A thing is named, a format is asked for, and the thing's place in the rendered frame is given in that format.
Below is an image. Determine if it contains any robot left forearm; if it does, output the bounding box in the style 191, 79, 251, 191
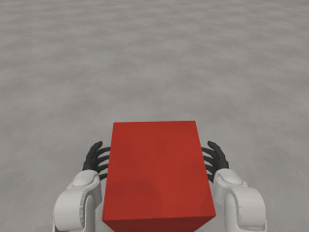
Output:
52, 169, 102, 232

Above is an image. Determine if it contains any carton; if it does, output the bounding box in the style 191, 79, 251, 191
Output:
101, 121, 216, 232

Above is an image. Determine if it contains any robot left hand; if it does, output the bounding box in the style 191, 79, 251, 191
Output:
82, 141, 111, 180

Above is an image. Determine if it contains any robot right forearm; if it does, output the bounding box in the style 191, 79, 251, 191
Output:
212, 168, 268, 232

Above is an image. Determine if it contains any robot right hand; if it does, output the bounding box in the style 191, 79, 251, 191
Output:
201, 141, 229, 183

